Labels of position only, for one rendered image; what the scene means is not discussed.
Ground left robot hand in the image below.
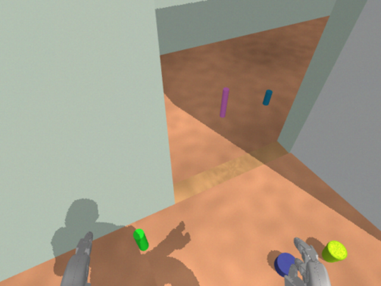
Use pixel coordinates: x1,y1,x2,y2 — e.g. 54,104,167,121
60,232,93,286

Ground right robot hand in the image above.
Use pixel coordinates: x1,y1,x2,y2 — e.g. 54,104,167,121
285,237,331,286

